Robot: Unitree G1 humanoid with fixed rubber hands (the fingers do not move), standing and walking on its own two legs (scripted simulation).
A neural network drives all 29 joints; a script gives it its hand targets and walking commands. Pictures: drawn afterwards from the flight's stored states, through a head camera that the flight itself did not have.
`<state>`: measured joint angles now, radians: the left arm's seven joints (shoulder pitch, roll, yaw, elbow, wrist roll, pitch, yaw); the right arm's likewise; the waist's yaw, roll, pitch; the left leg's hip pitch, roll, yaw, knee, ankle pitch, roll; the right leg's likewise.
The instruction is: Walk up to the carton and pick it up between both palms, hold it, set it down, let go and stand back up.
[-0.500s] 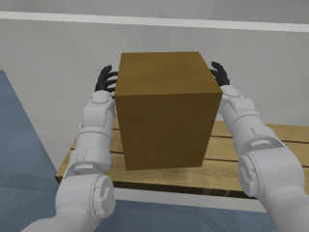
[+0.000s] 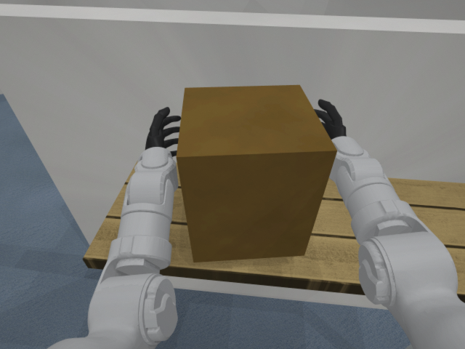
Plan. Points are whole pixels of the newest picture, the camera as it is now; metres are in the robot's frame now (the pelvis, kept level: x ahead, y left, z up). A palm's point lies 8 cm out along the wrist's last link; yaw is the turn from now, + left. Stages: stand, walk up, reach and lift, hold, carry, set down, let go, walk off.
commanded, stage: set down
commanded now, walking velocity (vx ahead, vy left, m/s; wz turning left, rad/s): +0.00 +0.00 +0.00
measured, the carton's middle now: (246, 174) +0.41 +0.00 +0.13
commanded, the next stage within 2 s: none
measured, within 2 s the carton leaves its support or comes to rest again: rests again in 0.46 s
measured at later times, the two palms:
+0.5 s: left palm (160, 164) +0.39 +0.14 +0.16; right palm (332, 157) +0.42 -0.16 +0.17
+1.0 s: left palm (159, 169) +0.39 +0.15 +0.16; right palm (331, 160) +0.41 -0.16 +0.16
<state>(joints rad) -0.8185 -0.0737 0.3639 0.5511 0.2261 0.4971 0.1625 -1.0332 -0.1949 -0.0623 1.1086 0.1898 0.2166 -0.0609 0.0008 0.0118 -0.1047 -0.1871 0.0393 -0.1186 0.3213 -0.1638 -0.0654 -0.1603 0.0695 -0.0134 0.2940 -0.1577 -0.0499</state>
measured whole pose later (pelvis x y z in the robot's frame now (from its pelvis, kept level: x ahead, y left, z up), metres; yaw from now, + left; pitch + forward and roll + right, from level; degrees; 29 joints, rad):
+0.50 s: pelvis -0.01 +0.01 +0.00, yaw -1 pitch +2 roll +0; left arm -0.79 -0.10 0.37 0.58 0.26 0.43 0.17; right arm -0.97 -0.17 -0.16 1.12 0.08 0.14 -0.02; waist 0.02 0.00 -0.09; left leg -0.19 0.04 -0.09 0.31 -0.15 -0.06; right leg -0.18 0.06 -0.01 0.29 -0.14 -0.05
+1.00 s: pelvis +0.00 +0.01 +0.00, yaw -2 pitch +0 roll +0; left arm -0.75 -0.15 0.43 0.53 0.34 0.38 0.13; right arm -0.94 -0.12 -0.32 1.09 -0.07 0.08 0.04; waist 0.02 -0.02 -0.06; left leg -0.14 0.04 -0.06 0.28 -0.15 -0.05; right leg -0.15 0.05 -0.01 0.30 -0.15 -0.04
